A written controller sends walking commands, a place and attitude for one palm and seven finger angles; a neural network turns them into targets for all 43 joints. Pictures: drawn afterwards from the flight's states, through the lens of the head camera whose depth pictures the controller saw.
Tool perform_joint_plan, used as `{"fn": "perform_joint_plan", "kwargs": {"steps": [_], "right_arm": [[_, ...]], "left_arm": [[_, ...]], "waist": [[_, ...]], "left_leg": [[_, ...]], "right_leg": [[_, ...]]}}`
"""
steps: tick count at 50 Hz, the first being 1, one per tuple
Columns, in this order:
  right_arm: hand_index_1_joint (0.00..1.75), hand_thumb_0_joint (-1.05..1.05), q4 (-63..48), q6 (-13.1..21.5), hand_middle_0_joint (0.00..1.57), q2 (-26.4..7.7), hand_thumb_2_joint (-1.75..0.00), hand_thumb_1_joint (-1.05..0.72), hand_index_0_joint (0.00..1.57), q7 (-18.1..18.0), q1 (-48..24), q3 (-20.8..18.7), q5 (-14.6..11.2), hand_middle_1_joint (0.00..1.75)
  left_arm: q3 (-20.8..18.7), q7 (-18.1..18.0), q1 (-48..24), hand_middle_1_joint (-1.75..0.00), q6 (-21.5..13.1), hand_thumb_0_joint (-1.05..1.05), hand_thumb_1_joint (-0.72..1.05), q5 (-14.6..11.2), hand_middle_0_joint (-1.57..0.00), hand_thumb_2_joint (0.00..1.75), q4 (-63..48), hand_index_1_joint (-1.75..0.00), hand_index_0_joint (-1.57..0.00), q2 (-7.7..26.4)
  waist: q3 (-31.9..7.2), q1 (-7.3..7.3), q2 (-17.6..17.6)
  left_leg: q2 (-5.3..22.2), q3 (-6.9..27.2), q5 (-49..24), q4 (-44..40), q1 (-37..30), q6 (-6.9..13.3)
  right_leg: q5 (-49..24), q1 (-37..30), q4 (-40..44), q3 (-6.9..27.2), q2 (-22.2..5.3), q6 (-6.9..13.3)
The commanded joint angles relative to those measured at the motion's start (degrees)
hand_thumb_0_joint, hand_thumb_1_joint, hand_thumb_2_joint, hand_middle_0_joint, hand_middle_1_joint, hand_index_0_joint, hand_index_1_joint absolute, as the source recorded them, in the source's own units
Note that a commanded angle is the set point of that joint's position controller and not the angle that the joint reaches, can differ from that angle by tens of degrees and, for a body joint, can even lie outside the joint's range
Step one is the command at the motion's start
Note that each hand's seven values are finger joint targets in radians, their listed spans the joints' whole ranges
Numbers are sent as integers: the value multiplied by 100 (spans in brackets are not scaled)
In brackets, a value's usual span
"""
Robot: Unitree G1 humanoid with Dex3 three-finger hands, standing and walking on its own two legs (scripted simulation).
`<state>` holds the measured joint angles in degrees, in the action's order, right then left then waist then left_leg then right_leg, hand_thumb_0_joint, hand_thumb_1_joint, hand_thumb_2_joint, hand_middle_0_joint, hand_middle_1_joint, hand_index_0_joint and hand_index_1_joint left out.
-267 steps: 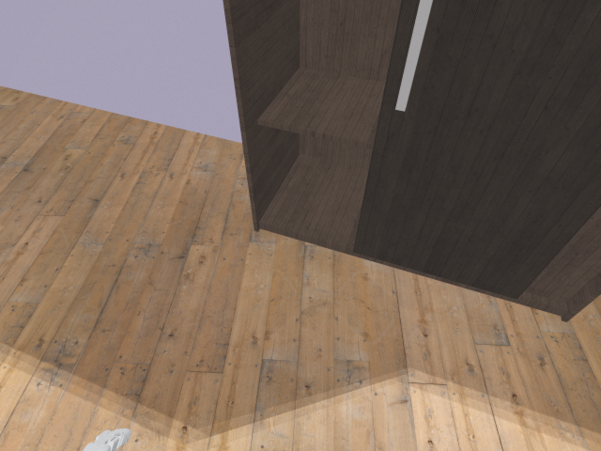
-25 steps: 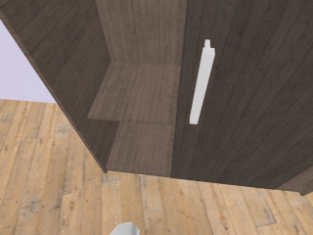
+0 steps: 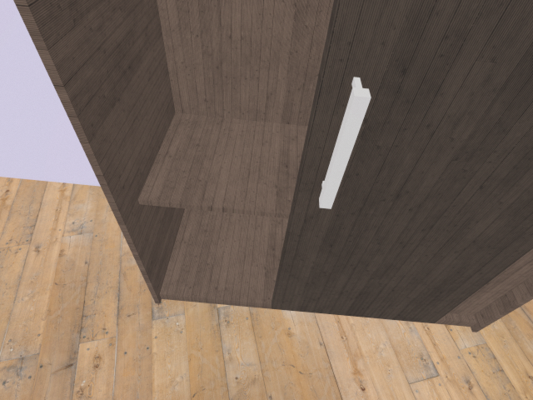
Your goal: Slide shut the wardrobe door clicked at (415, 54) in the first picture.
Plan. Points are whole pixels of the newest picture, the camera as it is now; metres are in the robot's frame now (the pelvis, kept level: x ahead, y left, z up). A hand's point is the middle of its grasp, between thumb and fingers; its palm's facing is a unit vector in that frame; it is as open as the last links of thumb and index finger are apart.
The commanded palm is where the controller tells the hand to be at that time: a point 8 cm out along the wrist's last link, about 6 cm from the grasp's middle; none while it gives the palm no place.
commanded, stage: come to a stop and stand still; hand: right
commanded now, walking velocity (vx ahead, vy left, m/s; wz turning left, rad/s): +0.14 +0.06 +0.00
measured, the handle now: (339, 149) +0.51 -0.12 +0.10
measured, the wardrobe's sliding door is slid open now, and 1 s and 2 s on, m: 0.43 0.43 0.43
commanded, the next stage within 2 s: look again from close up in 1.42 s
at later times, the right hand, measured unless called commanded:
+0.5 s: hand out of the picture +0.02 -0.24 -0.18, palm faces -0.02 +0.99 -0.15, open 7.4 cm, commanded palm none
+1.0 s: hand out of the picture +0.04 -0.19 -0.18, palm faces +0.04 +0.98 -0.21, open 7.2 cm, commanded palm none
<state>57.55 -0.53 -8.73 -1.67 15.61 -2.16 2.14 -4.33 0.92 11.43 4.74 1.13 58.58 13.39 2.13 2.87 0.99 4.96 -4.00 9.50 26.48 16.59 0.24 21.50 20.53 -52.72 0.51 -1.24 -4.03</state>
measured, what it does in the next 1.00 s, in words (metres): steps on the spot: right foot, then left foot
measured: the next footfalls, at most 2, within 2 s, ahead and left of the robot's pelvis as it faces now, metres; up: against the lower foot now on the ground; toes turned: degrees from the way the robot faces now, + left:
right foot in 0.12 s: +0.00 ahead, -0.15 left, +0.00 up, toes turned -1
left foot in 0.58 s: +0.04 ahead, +0.07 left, +0.00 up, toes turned +4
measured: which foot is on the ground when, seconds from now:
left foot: down 0.00-0.12, up 0.14-0.56, down 0.58-1.00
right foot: up 0.00-0.10, down 0.12-1.00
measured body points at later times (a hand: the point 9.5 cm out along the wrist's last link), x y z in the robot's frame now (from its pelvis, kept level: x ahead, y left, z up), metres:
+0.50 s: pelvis +0.01 -0.06 +0.00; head +0.03 -0.09 +0.45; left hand -0.07 +0.13 -0.14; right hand +0.02 -0.29 -0.17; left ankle -0.01 +0.07 -0.71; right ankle -0.04 -0.15 -0.74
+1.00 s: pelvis +0.03 -0.02 +0.00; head +0.03 -0.01 +0.45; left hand +0.02 +0.20 -0.17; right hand +0.03 -0.25 -0.16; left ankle +0.00 +0.06 -0.74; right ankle -0.04 -0.15 -0.74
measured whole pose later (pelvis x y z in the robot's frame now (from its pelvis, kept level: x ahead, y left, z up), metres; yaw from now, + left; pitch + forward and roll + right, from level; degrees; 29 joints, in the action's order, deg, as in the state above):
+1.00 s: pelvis +0.03 -0.02 +0.00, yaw +1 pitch -1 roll +0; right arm 65.5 1.2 -8.6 -2.5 14.6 -0.7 0.3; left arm -0.6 -3.0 15.7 -0.5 0.6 66.8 7.8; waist 0.8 0.4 0.8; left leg -1.7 -4.7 14.9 23.3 7.9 2.7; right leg 17.8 3.1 -21.6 -1.7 -1.9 -1.3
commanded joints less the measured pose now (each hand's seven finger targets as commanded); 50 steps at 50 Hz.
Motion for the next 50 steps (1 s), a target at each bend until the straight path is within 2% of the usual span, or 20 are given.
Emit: {"fn": "perform_joint_plan", "kwargs": {"steps": [1,4,5,6,7,8,10,13,14,16,19,24,26,28,30,31,33,38,44,50], "right_arm": [[30,0,-259,37,20,-1353,-90,-90,20,-60,25,-341,34,30],[30,0,-120,-7,20,-1125,-90,-90,20,-29,-79,-258,-62,30],[30,0,-93,-33,20,-852,-90,-90,20,-3,-16,-180,-114,30],[30,0,-131,-57,20,-439,-90,-90,20,27,80,-104,-151,30],[30,0,-163,-67,20,-399,-90,-90,20,22,-24,-104,-115,30],[30,0,-110,-79,20,-547,-90,-90,20,66,-96,-134,-66,30],[30,0,250,-99,20,-526,-90,-90,20,120,362,-170,-25,30],[30,0,423,-47,20,-540,-90,-90,20,159,514,-169,-52,30],[30,0,397,-62,20,-535,-90,-90,20,151,484,-173,-46,30],[30,0,336,-109,20,-570,-90,-90,20,126,394,-181,-59,30],[30,0,295,-89,20,-420,-90,-90,20,106,138,-118,-107,30],[30,0,254,-44,20,-177,-90,-90,20,65,-236,-6,-170,30],[30,0,342,-6,20,-154,-90,-90,20,34,-152,-7,-182,30],[30,0,504,71,20,-264,-90,-90,20,-5,168,-10,-174,30],[30,0,710,175,20,-524,-90,-90,20,-82,467,-5,-187,30],[30,0,725,185,20,-608,-90,-90,20,-76,364,28,-204,30],[30,0,724,210,20,-448,-90,-90,20,-99,300,44,-216,30],[30,0,664,202,20,-349,-90,-90,20,-128,255,86,-217,30],[30,0,643,198,20,-394,-90,-90,20,-128,234,77,-207,30],[30,0,696,205,20,-467,-90,-90,20,-108,305,99,-199,30]], "left_arm": [[59,-20,271,-30,-257,0,90,-28,-20,90,-296,-30,-20,56],[159,-115,1082,-30,-413,0,90,-39,-20,90,48,-30,-20,-56],[136,-161,1299,-30,-483,0,90,-9,-20,90,105,-30,-20,162],[54,-193,1336,-30,-523,0,90,60,-20,90,66,-30,-20,573],[43,-240,934,-30,-468,0,90,69,-20,90,-120,-30,-20,814],[93,-284,594,-30,-484,0,90,87,-20,90,-198,-30,-20,684],[203,-335,385,-30,-575,0,90,45,-20,90,-116,-30,-20,355],[238,-409,810,-30,-679,0,90,-29,-20,90,63,-30,-20,189],[231,-448,1011,-30,-701,0,90,-16,-20,90,134,-30,-20,214],[220,-521,1308,-30,-710,0,90,-3,-20,90,282,-30,-20,191],[256,-554,1543,-30,-730,0,90,8,-20,90,460,-30,-20,55],[232,-510,1562,-30,-652,0,90,37,-20,90,658,-30,-20,28],[221,-491,1551,-30,-637,0,90,21,-20,90,725,-30,-20,-17],[231,-470,1546,-30,-639,0,90,-31,-20,90,765,-30,-20,-112],[318,-417,1526,-30,-667,0,90,-109,-20,90,719,-30,-20,-475],[335,-388,1503,-30,-653,0,90,-104,-20,90,744,-30,-20,-515],[326,-383,1543,-30,-602,0,90,-51,-20,90,820,-30,-20,-474],[344,-410,1417,-30,-639,0,90,-44,-20,90,927,-30,-20,-404],[344,-415,1209,-30,-577,0,90,-44,-20,90,848,-30,-20,-339],[361,-413,1001,-30,-533,0,90,-56,-20,90,778,-30,-20,-212]], "waist": [[-77,-62,-1368],[-234,-412,-905],[-199,-495,-73],[61,-520,1458],[603,-442,1627],[948,-329,1088],[782,-109,801],[545,-192,411],[432,-238,536],[279,-311,582],[189,-391,672],[128,-482,800],[94,-415,748],[-74,-256,351],[-360,-267,-393],[-169,-303,-486],[-245,-318,-1009],[46,-266,-236],[100,-308,-43],[238,-317,-211]], "left_leg": [[1157,1557,1932,-1680,113,701],[590,1045,2319,-1166,861,299],[230,722,2268,-402,1110,136],[-338,144,1990,874,1382,-73],[-426,246,1812,1525,1456,-68],[-261,574,1430,2024,1282,-49],[-353,650,841,2679,1310,-121],[-351,641,367,2953,1547,-244],[-376,655,427,2995,1603,-281],[-365,676,619,3082,1725,-309],[-295,535,883,2588,1428,-275],[-298,250,1283,1120,462,-136],[-344,163,930,495,74,-95],[-252,211,-324,-670,-842,-61],[683,1073,-2289,-434,-1907,256],[879,1025,-2503,-321,-1751,421],[480,794,-2821,-192,-1623,402],[208,610,-2421,-269,-1262,219],[206,654,-2128,-489,-1158,209],[217,717,-1971,-700,-1050,145]], "right_leg": [[344,-486,1316,-317,51,156],[-492,-1982,3070,-503,163,230],[3,-2018,3551,36,-230,286],[1575,-1397,4501,1596,-1290,560],[2272,-394,5031,2214,-1846,857],[2168,156,5138,2171,-1865,1013],[907,-301,4830,1281,-1289,664],[-1007,-1110,4483,690,-1119,554],[-1834,-1377,4326,686,-1180,526],[-3386,-1842,3954,660,-1404,692],[-4586,-2029,3650,569,-1373,963],[-4347,-1808,3445,673,-1307,1223],[-4208,-1695,3315,692,-1194,1141],[-3593,-1322,2897,563,-956,842],[-1482,-407,2822,84,-469,411],[-755,-311,3089,18,-291,351],[-1325,-701,3178,-15,-348,335],[-2535,-1118,3253,62,-495,400],[-2188,-1260,3306,32,-503,381],[-1808,-1330,3362,12,-476,377]]}}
